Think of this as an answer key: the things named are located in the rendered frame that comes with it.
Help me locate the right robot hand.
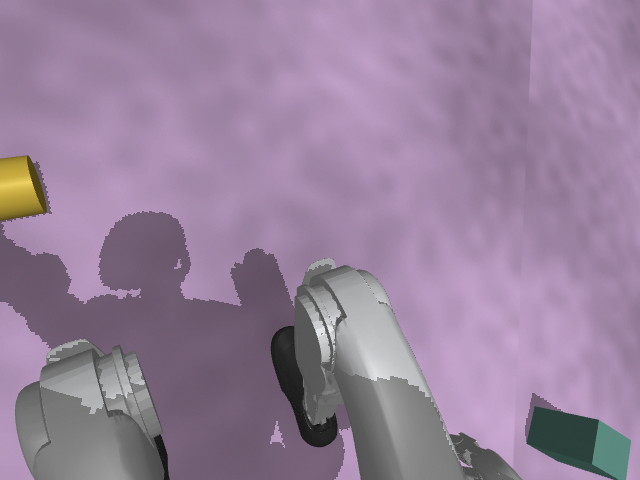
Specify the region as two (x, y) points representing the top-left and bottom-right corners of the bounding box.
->
(449, 432), (522, 480)

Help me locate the left robot foot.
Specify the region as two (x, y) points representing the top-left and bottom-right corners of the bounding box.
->
(154, 434), (170, 480)

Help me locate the right robot foot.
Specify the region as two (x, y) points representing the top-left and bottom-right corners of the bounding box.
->
(271, 326), (338, 447)

